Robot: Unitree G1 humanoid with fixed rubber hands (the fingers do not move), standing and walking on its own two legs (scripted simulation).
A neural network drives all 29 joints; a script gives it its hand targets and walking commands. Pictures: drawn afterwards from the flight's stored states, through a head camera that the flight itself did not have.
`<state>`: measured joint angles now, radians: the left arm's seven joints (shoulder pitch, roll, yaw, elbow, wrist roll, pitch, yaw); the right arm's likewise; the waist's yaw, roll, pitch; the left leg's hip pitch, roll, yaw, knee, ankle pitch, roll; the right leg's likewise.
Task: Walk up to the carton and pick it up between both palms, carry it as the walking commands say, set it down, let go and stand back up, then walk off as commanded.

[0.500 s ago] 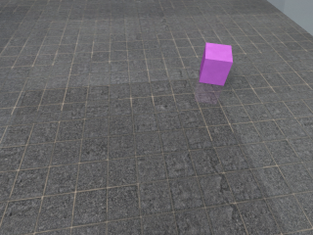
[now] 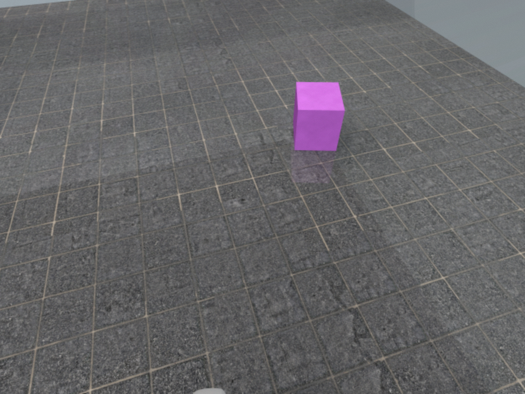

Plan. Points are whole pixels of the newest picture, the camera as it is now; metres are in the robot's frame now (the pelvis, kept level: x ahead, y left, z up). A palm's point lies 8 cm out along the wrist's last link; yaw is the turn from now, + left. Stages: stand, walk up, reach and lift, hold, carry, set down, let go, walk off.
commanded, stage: walk up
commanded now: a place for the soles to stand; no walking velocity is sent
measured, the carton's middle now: (316, 116) +1.64 -0.23 -0.62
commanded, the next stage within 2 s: none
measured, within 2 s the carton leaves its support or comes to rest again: neither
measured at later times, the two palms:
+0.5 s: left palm (110, 246) +0.38 +0.32 -0.06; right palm (451, 361) +0.20 -0.28 -0.08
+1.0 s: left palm (146, 193) +0.56 +0.32 -0.11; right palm (405, 188) +0.56 -0.30 -0.07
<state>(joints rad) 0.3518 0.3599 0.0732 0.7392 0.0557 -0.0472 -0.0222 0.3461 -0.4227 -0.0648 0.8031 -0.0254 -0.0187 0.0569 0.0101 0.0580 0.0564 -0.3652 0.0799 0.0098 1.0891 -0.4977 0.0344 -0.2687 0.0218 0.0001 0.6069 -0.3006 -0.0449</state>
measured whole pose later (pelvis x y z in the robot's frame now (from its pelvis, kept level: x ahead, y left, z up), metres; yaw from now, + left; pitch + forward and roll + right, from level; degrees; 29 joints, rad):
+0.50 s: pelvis +0.23 +0.03 +0.00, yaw -8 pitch -3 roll +0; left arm 0.35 0.44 0.06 0.61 0.01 -0.01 -0.08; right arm 0.45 -0.44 -0.04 0.65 -0.04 -0.03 0.03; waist -0.07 0.02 0.06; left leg -0.25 0.13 0.15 0.63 -0.33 0.02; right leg -0.47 -0.03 -0.04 0.91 -0.44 -0.05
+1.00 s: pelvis +0.47 +0.02 -0.02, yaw -8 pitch -4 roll +1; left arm 0.42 0.43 0.05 0.60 0.01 0.01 -0.03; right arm 0.29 -0.41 -0.03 0.53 -0.03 -0.04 0.01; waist 0.02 -0.06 0.13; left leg -0.40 0.06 0.07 0.74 -0.28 0.02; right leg -0.40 -0.03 0.04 1.23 -0.56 -0.05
